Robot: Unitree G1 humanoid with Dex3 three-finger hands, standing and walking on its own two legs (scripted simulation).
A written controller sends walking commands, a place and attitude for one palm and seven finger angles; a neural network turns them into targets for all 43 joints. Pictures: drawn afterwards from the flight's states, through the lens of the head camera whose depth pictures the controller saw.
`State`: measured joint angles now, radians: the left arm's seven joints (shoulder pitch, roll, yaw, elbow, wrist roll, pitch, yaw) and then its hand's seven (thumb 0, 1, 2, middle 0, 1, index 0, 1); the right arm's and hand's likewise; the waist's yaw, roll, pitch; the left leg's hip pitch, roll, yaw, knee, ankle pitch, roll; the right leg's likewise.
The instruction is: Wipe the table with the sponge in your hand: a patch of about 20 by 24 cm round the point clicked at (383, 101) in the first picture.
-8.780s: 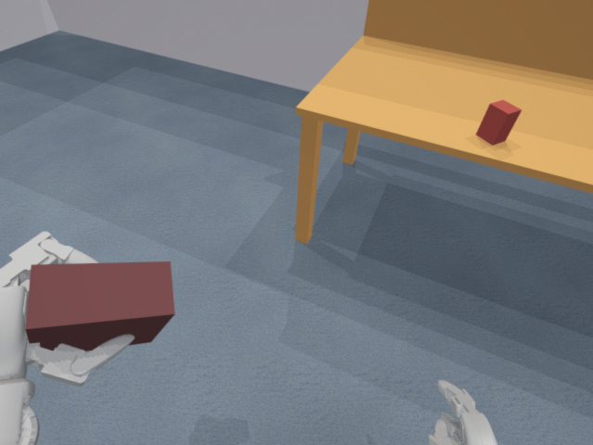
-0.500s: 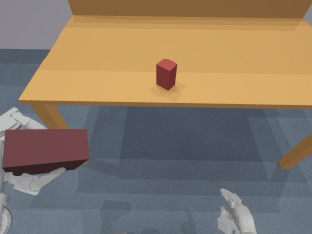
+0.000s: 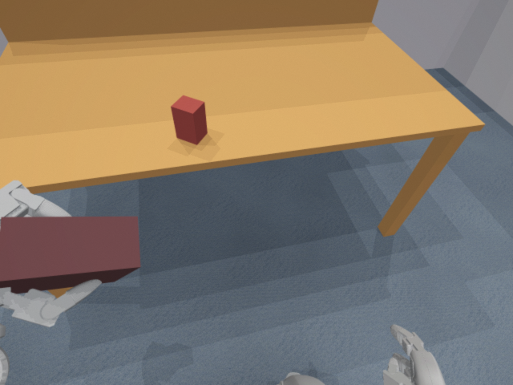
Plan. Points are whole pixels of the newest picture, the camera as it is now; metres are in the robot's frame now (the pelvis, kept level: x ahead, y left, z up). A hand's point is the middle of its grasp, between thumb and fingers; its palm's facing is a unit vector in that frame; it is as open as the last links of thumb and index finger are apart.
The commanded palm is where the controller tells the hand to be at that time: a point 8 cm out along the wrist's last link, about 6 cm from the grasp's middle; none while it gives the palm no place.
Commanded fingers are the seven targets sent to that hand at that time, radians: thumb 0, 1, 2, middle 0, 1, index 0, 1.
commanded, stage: turn to face it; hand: left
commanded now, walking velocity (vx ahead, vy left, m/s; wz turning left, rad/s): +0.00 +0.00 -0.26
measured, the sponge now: (88, 254) +0.23 +0.22 +0.15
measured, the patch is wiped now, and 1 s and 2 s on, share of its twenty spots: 0.00 0.00 0.00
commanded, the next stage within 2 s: take the last steps up to it in 0.04 s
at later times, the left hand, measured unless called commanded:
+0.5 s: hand (99, 269) +0.20 +0.18 +0.18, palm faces +0.30 -0.82 -0.49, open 9.9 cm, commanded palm +0.15 +0.23 +0.18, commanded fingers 0.00 0.10 1.30 -1.20 -1.60 -1.20 -1.60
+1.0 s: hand (87, 228) +0.25 +0.22 +0.17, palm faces +0.35 -0.80 -0.50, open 9.9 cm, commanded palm +0.20 +0.27 +0.18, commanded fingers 0.00 0.10 1.30 -1.20 -1.60 -1.20 -1.60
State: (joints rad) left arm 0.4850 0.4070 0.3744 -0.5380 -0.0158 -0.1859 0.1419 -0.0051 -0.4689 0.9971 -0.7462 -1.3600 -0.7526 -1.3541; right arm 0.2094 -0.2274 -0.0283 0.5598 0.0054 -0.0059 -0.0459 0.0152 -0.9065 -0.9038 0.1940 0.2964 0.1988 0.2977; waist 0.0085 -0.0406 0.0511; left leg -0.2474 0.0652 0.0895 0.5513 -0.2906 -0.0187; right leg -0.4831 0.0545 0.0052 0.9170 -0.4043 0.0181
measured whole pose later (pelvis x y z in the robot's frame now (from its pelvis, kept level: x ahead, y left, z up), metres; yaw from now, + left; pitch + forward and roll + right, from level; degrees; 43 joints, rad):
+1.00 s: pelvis +0.04 -0.01 +0.01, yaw -1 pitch +1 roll +3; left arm 0.51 0.36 0.34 -0.48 0.00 -0.26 0.14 0.00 -0.47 1.00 -0.75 -1.36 -0.75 -1.35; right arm 0.19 -0.21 -0.01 0.63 0.00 -0.06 -0.04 0.02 -0.90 -0.90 0.20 0.30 0.20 0.30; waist 0.02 -0.02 0.09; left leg -0.45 0.07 0.12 0.74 -0.30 -0.01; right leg -0.18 -0.12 -0.13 0.49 -0.31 0.01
